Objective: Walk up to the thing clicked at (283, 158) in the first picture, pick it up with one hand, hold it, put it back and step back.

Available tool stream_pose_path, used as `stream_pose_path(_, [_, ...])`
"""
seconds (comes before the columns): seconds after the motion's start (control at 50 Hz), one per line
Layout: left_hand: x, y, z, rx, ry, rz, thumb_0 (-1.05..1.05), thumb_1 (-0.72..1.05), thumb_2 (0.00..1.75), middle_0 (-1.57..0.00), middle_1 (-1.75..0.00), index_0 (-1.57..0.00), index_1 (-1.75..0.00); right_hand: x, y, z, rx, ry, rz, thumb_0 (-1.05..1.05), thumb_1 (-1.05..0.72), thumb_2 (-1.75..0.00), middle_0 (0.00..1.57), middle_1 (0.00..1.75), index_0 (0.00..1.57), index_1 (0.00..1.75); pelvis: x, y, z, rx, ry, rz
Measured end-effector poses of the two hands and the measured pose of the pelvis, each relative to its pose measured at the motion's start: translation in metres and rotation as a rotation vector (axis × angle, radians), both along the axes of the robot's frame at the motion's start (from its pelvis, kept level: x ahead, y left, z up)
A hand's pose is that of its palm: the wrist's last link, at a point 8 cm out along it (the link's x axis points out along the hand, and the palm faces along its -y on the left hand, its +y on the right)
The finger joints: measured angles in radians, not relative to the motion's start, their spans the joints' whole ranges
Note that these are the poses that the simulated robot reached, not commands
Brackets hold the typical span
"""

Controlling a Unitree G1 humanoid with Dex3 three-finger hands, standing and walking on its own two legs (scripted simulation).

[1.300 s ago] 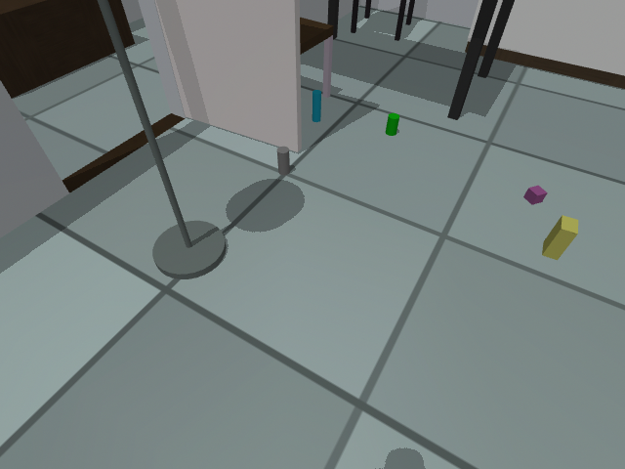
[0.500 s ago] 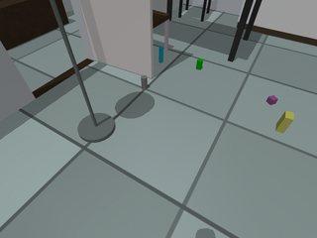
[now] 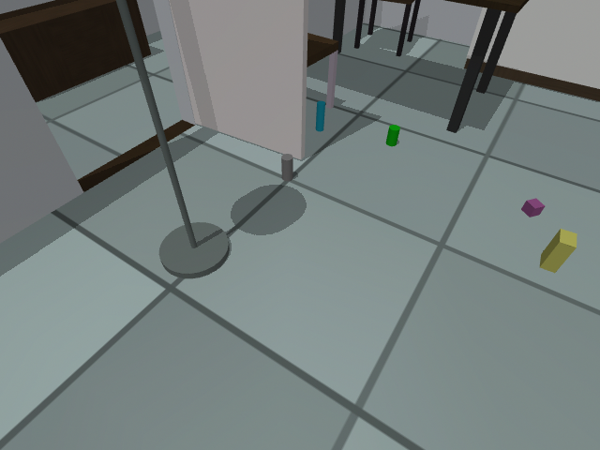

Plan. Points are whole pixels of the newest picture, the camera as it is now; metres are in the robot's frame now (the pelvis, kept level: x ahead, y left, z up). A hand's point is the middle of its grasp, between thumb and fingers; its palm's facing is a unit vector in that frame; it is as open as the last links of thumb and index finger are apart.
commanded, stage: walk up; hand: left
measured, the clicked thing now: (287, 167) +1.62 +0.15 -0.70
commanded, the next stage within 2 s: none
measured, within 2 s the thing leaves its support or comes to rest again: neither
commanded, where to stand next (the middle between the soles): +1.28 -0.06 m, yaw -2 degrees
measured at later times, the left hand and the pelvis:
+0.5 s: hand (154, 341) +0.34 +0.28 -0.13, palm faces -0.14 -0.93 -0.35, open 7.4 cm; pelvis +0.20 +0.02 -0.01, yaw -4 degrees
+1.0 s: hand (181, 271) +0.52 +0.29 -0.17, palm faces -0.06 -0.93 -0.35, open 7.4 cm; pelvis +0.47 +0.01 -0.02, yaw -3 degrees
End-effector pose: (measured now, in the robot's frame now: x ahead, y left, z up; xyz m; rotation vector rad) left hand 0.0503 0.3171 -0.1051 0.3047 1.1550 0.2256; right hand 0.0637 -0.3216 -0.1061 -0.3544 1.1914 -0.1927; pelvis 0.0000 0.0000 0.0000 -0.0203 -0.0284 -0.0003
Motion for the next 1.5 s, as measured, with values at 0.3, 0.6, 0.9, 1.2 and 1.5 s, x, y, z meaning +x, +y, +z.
stream_pose_path(0.3, [0.113, 0.051, -0.009, -0.01, 0.054, -0.085, 0.01, 0.91, 0.9, -0.2, -0.3, -0.2, -0.3, 0.062, 0.033, 0.027, -0.052, -0.073, -0.074, 0.0, -0.9, -0.9, 0.21, 0.3, 0.21, 0.3, 0.102, 0.039, 0.002, 0.036, -0.02, -0.053])
stream_pose_path(0.6, [0.372, -0.023, 0.008, 0.022, -0.186, -0.203, 0.01, 0.91, 0.9, -0.2, -0.3, -0.2, -0.3, 0.161, -0.002, -0.034, 0.03, 0.097, -0.144, 0.0, -0.9, -0.9, 0.21, 0.3, 0.21, 0.3, 0.263, -0.009, -0.025, 0.018, -0.026, -0.053])
stream_pose_path(0.9, [0.427, -0.011, 0.003, 0.002, -0.041, -0.1, 0.01, 0.9, 0.9, -0.2, -0.3, -0.21, -0.3, 0.412, -0.017, 0.012, -0.002, -0.09, 0.015, 0.0, -0.9, -0.9, 0.2, 0.3, 0.2, 0.3, 0.412, -0.011, -0.004, -0.018, -0.006, -0.057])
stream_pose_path(1.2, [0.579, 0.01, -0.01, -0.017, 0.038, -0.133, 0.01, 0.91, 0.9, -0.2, -0.3, -0.2, -0.3, 0.543, 0.01, 0.03, -0.029, -0.133, -0.031, 0.0, -0.9, -0.9, 0.21, 0.3, 0.21, 0.3, 0.563, 0.006, 0.0, 0.025, -0.015, -0.078])
stream_pose_path(1.5, [0.769, -0.061, 0.018, 0.066, -0.137, -0.156, 0.01, 0.91, 0.9, -0.2, -0.3, -0.2, -0.3, 0.645, -0.057, -0.03, 0.039, 0.013, -0.079, 0.01, -0.9, -0.9, 0.21, 0.3, 0.21, 0.3, 0.704, -0.059, -0.018, 0.046, -0.026, -0.056])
